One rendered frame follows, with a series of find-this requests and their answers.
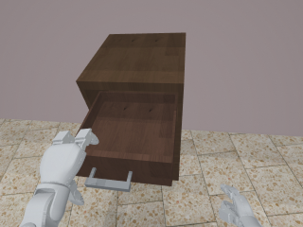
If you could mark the robot left hand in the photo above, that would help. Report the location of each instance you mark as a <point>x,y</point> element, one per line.
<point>62,161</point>

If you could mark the handle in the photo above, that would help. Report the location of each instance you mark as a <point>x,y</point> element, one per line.
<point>108,184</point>

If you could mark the robot right forearm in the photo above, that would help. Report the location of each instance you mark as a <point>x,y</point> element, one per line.
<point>248,221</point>

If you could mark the drawer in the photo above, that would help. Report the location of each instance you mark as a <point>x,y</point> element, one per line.
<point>136,132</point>

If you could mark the robot left forearm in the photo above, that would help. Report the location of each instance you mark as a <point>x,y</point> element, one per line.
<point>47,206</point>

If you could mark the robot right hand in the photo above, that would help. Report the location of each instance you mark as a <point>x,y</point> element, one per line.
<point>231,212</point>

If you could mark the cabinet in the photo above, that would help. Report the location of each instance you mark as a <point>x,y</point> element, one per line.
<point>140,63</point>

